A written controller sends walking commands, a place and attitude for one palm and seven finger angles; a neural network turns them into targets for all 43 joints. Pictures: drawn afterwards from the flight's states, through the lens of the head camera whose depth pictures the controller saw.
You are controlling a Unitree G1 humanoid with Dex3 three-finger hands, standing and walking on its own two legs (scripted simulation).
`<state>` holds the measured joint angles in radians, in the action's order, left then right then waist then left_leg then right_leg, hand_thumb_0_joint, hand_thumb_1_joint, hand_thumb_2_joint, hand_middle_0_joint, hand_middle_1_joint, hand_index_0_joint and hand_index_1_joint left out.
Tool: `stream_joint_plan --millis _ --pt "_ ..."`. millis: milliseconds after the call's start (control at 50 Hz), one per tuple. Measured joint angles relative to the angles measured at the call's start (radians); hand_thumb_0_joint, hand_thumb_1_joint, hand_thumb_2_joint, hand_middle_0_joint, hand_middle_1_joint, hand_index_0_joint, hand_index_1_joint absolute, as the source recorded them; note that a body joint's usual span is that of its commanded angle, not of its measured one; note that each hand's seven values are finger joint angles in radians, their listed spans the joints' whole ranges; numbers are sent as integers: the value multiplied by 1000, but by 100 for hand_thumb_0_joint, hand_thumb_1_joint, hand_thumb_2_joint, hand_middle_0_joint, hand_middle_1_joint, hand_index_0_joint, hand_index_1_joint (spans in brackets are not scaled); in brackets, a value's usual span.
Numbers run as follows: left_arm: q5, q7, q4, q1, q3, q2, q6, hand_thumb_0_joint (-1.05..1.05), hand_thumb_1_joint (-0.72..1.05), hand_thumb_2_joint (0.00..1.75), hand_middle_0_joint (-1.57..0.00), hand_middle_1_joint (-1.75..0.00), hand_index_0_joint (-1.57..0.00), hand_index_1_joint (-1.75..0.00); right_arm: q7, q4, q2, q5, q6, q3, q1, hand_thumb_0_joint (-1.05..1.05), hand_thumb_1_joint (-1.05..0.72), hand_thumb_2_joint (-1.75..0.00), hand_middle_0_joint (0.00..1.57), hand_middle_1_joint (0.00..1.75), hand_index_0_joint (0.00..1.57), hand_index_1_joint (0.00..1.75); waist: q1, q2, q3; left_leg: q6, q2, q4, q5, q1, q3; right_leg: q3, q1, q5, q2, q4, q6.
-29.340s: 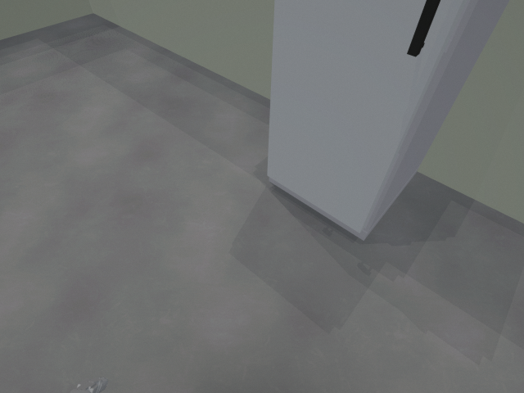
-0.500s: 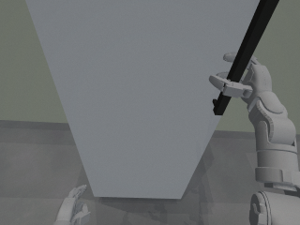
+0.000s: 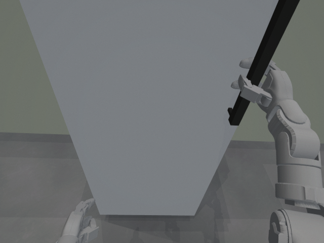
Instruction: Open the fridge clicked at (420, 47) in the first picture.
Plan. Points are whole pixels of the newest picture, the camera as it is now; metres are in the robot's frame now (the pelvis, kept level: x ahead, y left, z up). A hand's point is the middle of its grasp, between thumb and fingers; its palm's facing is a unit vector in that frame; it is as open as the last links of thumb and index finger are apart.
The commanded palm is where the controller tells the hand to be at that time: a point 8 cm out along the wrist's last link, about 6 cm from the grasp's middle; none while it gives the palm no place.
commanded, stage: grip the handle and tug to test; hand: right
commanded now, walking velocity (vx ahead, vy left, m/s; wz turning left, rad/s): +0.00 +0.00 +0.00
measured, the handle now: (253, 67) +0.44 -0.17 +0.27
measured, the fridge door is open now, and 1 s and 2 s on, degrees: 0 1 12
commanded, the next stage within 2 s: pull the door a little, standing still in 0.44 s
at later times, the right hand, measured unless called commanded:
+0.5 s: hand (245, 90) +0.38 -0.14 +0.24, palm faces -0.02 +1.00 -0.04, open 5.9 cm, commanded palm +0.33 -0.20 +0.25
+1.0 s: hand (246, 96) +0.37 -0.15 +0.24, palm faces -0.03 +1.00 -0.08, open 6.2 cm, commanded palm +0.29 -0.20 +0.25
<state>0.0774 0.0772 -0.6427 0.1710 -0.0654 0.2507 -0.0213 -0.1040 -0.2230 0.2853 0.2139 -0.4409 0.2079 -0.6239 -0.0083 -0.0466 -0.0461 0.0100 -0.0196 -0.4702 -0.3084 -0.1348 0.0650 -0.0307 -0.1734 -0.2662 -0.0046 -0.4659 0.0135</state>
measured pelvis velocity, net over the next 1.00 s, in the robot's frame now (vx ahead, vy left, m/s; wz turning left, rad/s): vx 0.05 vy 0.00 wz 0.06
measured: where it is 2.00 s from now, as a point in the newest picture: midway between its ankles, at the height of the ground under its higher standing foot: outside the picture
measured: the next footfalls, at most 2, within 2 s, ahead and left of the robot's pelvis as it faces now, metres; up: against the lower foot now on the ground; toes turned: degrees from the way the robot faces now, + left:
left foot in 1.46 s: +0.10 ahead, +0.11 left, +0.00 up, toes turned +6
right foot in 1.90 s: -0.01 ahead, -0.17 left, +0.00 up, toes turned -6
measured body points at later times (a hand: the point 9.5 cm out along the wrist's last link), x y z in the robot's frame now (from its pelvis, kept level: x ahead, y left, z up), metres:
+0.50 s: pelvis +0.02 +0.00 +0.00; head -0.01 +0.02 +0.45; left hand +0.19 +0.24 -0.08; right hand +0.38 -0.20 +0.25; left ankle -0.03 +0.11 -0.74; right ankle -0.01 -0.11 -0.74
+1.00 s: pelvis +0.05 +0.00 +0.00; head +0.03 +0.03 +0.45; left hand +0.24 +0.22 -0.07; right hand +0.36 -0.20 +0.25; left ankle -0.03 +0.10 -0.73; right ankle -0.01 -0.12 -0.73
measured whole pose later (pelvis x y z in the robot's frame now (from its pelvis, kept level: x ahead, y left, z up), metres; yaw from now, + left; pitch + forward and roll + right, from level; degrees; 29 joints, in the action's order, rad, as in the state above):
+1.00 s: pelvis +0.05 +0.00 +0.00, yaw +3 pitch +2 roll +0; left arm 0.08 0.03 -0.55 0.14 -0.07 0.24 0.01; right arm -0.10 0.38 0.28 0.27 -0.58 0.31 -0.19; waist 0.01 -0.07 -0.12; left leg 0.00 -0.02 -0.51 -0.34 -0.17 0.03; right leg -0.05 -0.17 -0.32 0.00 -0.49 0.02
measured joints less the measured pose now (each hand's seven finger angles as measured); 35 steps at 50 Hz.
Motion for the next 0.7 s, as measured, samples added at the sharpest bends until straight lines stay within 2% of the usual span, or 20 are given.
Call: stream_joint_plan --millis 240,440,580,700 --pt "1 -3 20 6 0 3 7 1 90 90 -21 -30 -20 -30 11 42 10 0 -10 23 42 1 -73 -81 42 140 33 140 19 -6 -5 -1 3 0 2 -2 -14 -14 7 -1 3 5 0" --pt "-1 -14 44 7 3 7 15 1 90 90 -20 -30 -20 -30 17 204 8 8 -45 57 150 0 -75 -79 39 140 27 140 33 -12 -13 -4 5 -1 -10 -2 -32 -31 15 -18 6 8 1" --pt "-2 -20 51 -4 7 10 19 1 90 90 -20 -30 -20 -30 -3 309 12 31 -83 67 208 0 -76 -78 38 140 26 140 29 -13 -25 -6 5 -4 -26 -3 -34 -33 12 -38 6 0 1" --pt "-2 -19 39 -21 10 14 21 1 91 90 -20 -30 -20 -30 4 332 -5 31 -113 39 189 0 -74 -79 40 140 29 140 7 -11 -25 -6 2 -10 -35 -2 -17 -15 3 -48 2 -15 1"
